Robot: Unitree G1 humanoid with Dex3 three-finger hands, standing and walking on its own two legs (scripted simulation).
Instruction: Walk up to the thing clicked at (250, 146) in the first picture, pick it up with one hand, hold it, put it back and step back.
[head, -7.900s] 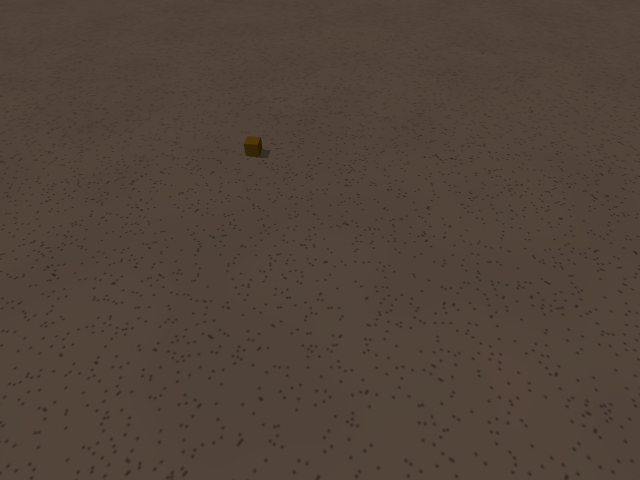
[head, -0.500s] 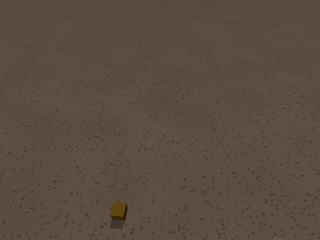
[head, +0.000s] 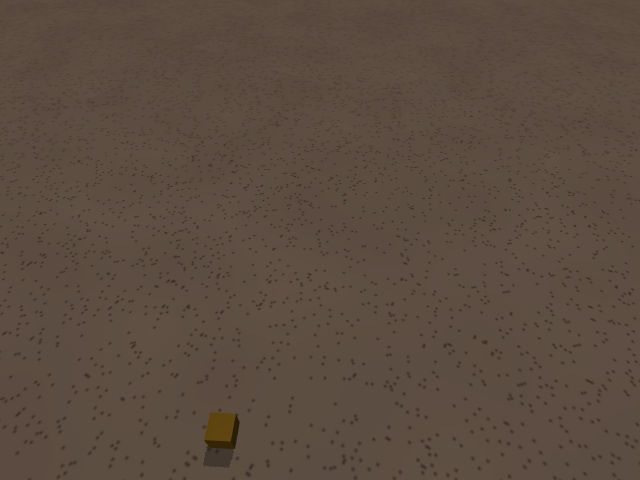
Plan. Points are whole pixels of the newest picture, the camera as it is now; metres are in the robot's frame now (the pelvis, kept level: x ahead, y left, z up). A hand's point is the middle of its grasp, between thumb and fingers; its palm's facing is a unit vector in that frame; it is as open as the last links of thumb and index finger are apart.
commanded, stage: walk up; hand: left
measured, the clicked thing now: (222, 430) +0.44 +0.28 -0.74
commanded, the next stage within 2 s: none
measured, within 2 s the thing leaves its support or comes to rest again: neither
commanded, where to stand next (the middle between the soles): +0.07 -0.01 m, yaw +0 degrees
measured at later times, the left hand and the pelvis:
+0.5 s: hand out of the picture +0.07 +0.27 -0.17, palm faces -0.01 -0.94 -0.35, open 7.4 cm; pelvis -0.04 -0.01 -0.02, yaw +0 degrees
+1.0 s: hand out of the picture -0.08 +0.25 -0.13, palm faces +0.04 -0.86 -0.51, open 7.4 cm; pelvis -0.05 -0.04 -0.01, yaw +1 degrees
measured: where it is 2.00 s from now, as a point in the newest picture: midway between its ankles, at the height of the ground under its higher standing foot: outside the picture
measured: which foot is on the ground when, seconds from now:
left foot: down 0.00-0.66, up 0.68-1.00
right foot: down 0.00-0.50, up 0.52-0.64, down 0.66-1.00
